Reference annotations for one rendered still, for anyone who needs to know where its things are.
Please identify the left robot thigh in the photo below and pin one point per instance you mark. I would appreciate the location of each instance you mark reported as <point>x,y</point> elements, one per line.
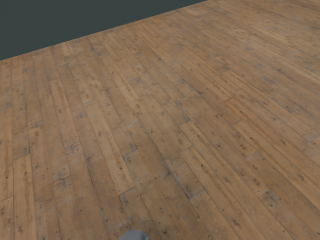
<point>134,235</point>

